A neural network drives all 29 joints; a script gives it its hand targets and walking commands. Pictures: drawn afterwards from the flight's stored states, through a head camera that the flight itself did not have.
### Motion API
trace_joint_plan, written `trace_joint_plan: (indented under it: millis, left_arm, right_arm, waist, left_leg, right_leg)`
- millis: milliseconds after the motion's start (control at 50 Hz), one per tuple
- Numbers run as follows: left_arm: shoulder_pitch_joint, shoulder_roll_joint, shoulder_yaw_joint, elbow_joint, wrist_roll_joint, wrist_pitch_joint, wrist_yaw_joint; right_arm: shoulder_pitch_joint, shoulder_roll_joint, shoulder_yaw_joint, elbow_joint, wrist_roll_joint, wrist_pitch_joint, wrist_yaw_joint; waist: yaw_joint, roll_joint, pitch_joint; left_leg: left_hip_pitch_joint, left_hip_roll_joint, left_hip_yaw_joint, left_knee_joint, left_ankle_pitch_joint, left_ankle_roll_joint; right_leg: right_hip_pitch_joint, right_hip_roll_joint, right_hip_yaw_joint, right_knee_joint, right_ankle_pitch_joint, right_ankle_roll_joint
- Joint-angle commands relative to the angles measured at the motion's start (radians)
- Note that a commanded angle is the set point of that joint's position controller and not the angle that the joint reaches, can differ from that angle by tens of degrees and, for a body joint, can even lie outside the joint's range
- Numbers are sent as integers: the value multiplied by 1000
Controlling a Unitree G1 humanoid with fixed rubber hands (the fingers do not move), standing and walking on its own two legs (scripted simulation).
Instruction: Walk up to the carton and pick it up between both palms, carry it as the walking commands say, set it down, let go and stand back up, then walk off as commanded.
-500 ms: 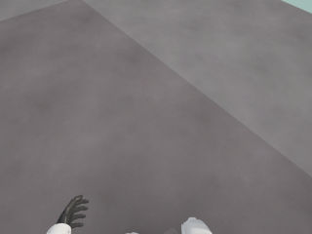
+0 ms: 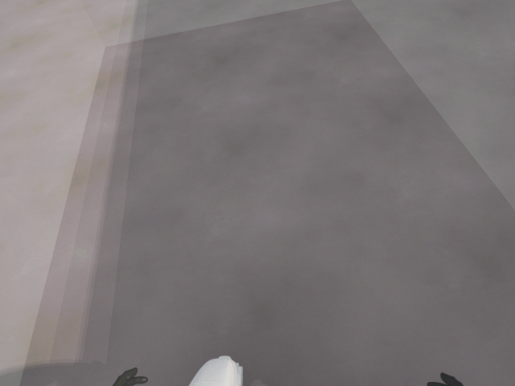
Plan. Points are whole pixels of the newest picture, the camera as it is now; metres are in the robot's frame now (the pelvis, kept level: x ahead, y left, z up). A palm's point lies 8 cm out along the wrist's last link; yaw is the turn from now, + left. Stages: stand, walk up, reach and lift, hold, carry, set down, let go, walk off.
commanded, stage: walk off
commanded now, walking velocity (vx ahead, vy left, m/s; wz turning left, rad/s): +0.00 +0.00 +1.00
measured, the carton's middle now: out of the picture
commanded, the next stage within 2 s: stand in 0.76 s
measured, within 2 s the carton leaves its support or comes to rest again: neither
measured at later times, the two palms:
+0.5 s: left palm out of the picture +0.12 +0.35 -0.12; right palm (391, 325) +0.24 -0.18 -0.10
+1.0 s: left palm out of the picture -0.02 +0.24 -0.08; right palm (306, 233) +0.43 -0.05 -0.14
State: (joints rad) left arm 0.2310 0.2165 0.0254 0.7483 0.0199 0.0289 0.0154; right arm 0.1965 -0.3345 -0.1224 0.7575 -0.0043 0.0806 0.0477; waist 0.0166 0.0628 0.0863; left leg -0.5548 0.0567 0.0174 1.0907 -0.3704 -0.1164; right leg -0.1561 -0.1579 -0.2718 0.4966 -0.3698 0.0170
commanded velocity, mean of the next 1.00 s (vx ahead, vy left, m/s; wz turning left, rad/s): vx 0.00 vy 0.00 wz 0.74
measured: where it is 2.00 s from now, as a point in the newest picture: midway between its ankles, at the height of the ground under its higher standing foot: outside the picture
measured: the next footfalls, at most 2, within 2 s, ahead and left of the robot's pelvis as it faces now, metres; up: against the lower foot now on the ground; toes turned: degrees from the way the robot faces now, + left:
left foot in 0.16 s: +0.07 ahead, +0.15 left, +0.00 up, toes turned +16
right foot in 0.68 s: +0.21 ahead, -0.04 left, +0.00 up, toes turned +39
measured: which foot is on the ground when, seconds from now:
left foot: up 0.00-0.14, down 0.16-0.68, up 0.70-1.00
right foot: down 0.00-0.18, up 0.20-0.66, down 0.68-1.00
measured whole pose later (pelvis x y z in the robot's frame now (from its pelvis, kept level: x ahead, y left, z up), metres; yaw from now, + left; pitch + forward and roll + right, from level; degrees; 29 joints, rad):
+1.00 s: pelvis +0.14 +0.03 +0.00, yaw +52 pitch +1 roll +4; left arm 0.26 0.20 0.02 0.80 0.02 0.01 0.02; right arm 0.17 -0.34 -0.11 0.82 -0.02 0.08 0.04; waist 0.03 0.07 0.05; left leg -0.52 -0.01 -0.08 1.14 -0.34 -0.08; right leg -0.14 -0.13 -0.19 0.49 -0.35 0.00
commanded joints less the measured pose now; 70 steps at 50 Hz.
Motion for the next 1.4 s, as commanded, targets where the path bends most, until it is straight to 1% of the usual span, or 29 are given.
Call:
trace_joint_plan:
  millis: [0, 40, 80, 100, 120, 140, 160, 240, 260, 380, 420, 580, 600, 640, 660, 700, 720, 760, 880, 1080, 1100, 1120, 1140, 1160, 1180, 1200, 1260, 1340, 1380]
  left_arm:
    - [13, 193, 75, -60, 6, -8, -16]
    - [21, 227, 86, -62, -5, -14, -23]
    - [-13, 225, 94, -53, -8, -13, -30]
    - [-44, 247, 95, -74, -17, -8, -43]
    - [-108, 192, 77, -119, -3, -17, -47]
    - [-150, 165, 47, -140, 12, -6, -50]
    - [-106, 127, 46, -117, 5, 0, -45]
    - [-76, 168, 55, -86, 1, 2, -24]
    - [-72, 159, 50, -63, 13, 9, -27]
    - [-192, 165, 58, -136, 0, 24, -10]
    - [-131, 156, 58, -122, -1, 28, -7]
    - [-180, 152, 55, -121, -40, -16, 21]
    - [-69, 151, 59, -87, -37, -25, 32]
    - [-85, 257, 64, -108, -11, -28, 41]
    - [-91, 239, 66, -88, -2, -16, 30]
    - [-119, 193, 66, -86, 2, -12, 40]
    - [-119, 166, 50, -76, -17, -8, 40]
    - [-85, 174, 37, -59, -3, -21, 41]
    - [74, 174, 42, -13, -1, -25, 9]
    - [80, 194, 53, 63, 9, -39, -10]
    - [110, 213, 62, 80, 2, -29, -6]
    - [97, 187, 55, 55, -12, -32, -8]
    - [99, 72, 20, 21, -11, -26, -13]
    - [90, 56, 11, 37, -16, -17, -13]
    - [91, 37, 5, 27, -2, -13, -17]
    - [94, 88, 19, 54, -19, -7, -27]
    - [41, 103, 33, 75, -7, 8, -21]
    - [81, 123, 44, 124, 6, 21, 3]
    - [70, 76, 35, 133, -5, 27, -2]
  right_arm:
    - [-93, 11, 23, -135, 10, -38, 4]
    - [-93, -27, 6, -143, 3, -47, -3]
    - [90, -56, -11, -80, -16, -58, -27]
    - [212, -127, -34, -72, -11, -69, -47]
    - [277, -297, -83, -36, -24, -77, -71]
    - [353, -257, -64, -27, -5, -74, -80]
    - [247, -217, -44, -63, 12, -77, -73]
    - [-11, -176, -26, -104, 5, -46, -95]
    - [6, -133, -12, -88, 12, -42, -81]
    - [72, -110, -6, -75, -8, -76, -65]
    - [116, -153, -25, -46, -6, -73, -60]
    - [72, -129, -40, -67, 10, -76, -48]
    - [47, -112, -35, -57, 17, -70, -50]
    - [85, 1, -8, -77, 29, -67, -69]
    - [14, -99, -19, -80, -14, -56, -63]
    - [62, -103, -31, -49, -14, -55, -41]
    - [70, -78, -28, -22, -23, -45, -27]
    - [112, -46, -13, 9, -11, -23, -6]
    - [-37, -27, 9, -28, -26, -17, -11]
    - [-54, 7, 32, 36, -19, -56, -12]
    - [27, -23, 26, 62, -35, -69, -16]
    - [131, -105, 2, 90, -41, -85, -32]
    - [156, -184, -11, 90, -13, -99, -46]
    - [153, -127, 19, 130, -12, -102, -64]
    - [81, -86, 36, 107, -32, -98, -80]
    - [12, -74, 36, 115, -16, -93, -85]
    - [-13, -22, 64, 123, -5, -103, -90]
    - [-93, 1, 72, 135, -4, -103, -92]
    - [-56, -3, 77, 177, -12, -91, -79]
  waist:
    - [30, -327, -67]
    - [16, -332, -108]
    - [-81, -204, -225]
    - [-175, -38, -297]
    - [-198, 347, -324]
    - [-218, 122, -308]
    - [-125, 63, -254]
    - [-38, 165, -167]
    - [-45, 82, -133]
    - [-55, 85, -194]
    - [-54, 165, -244]
    - [-41, 135, -216]
    - [3, 138, -291]
    - [-11, -311, -302]
    - [17, -342, -247]
    - [-19, -329, -192]
    - [-45, -315, -79]
    - [-57, -258, -121]
    - [43, -359, -63]
    - [4, -300, -141]
    - [-37, -226, -169]
    - [-90, 10, -248]
    - [-91, 258, -343]
    - [-72, 218, -252]
    - [-30, 68, -164]
    - [-34, 100, -241]
    - [-27, 185, -164]
    - [1, 101, -83]
    - [-6, 93, -74]
  left_leg:
    - [-41, 23, 86, -278, 8, 25]
    - [128, -12, 135, -352, 2, 70]
    - [401, -47, 128, -478, 66, 131]
    - [638, 73, -53, -619, 550, 195]
    - [834, 327, -491, -632, 1242, 316]
    - [777, 351, -572, -649, 1232, 355]
    - [661, 315, -417, -625, 1074, 304]
    - [423, 123, -235, -692, 607, 258]
    - [321, 89, -242, -701, 530, 262]
    - [342, 55, -429, -680, 566, 306]
    - [459, 68, -510, -673, 572, 297]
    - [465, 14, -582, -537, 773, 213]
    - [368, -37, -507, -458, 642, 150]
    - [-93, -216, -172, -110, -233, 48]
    - [-117, -110, -132, 38, -222, 57]
    - [-50, -28, -135, 73, -158, 59]
    - [-7, -13, -132, 70, -90, 44]
    - [5, -72, -80, 117, -48, 46]
    - [-72, -75, -62, 89, 13, 36]
    - [255, -48, 26, -550, 20, 91]
    - [444, -7, -14, -725, 305, 102]
    - [642, 149, -192, -739, 689, 148]
    - [783, 340, -372, -665, 1192, 234]
    - [664, 328, -306, -690, 1246, 292]
    - [601, 285, -248, -672, 1037, 263]
    - [581, 260, -203, -688, 909, 320]
    - [502, 159, -130, -707, 889, 258]
    - [353, 159, -79, -747, 817, 283]
    - [313, 123, -80, -767, 496, 282]
  right_leg:
    - [234, -230, 34, -14, 812, -109]
    - [125, -235, 8, 54, 846, -74]
    - [19, -233, -30, 337, 895, -23]
    - [-203, -158, -76, 585, 646, 57]
    - [-551, 71, -7, 878, -317, 123]
    - [-543, 26, 213, 847, -376, 108]
    - [-526, -18, 226, 814, -274, 97]
    - [-422, -51, 230, 710, -49, 151]
    - [-385, -49, 233, 714, -18, 147]
    - [-392, 70, 273, 525, -53, 123]
    - [-427, 107, 316, 504, -50, 120]
    - [-178, 169, 364, 17, 36, 80]
    - [53, 110, 381, -168, 187, 73]
    - [351, -352, 613, -123, 684, -52]
    - [258, -382, 562, -107, 799, -130]
    - [128, -326, 493, -113, 777, -158]
    - [14, -188, 381, -126, 726, -83]
    - [64, -138, 271, -85, 851, -41]
    - [114, -123, 215, -100, 923, -69]
    - [121, -150, 160, 32, 919, -110]
    - [21, -142, 110, 134, 808, -53]
    - [-170, -60, 89, 323, 471, 6]
    - [-348, 54, 119, 428, -266, 28]
    - [-295, 21, 201, 451, -290, 14]
    - [-334, 39, 203, 458, -203, -6]
    - [-259, 33, 234, 430, -171, 5]
    - [-226, 52, 234, 403, -104, 23]
    - [-149, 89, 218, 374, -42, 12]
    - [-86, 104, 208, 268, -59, 2]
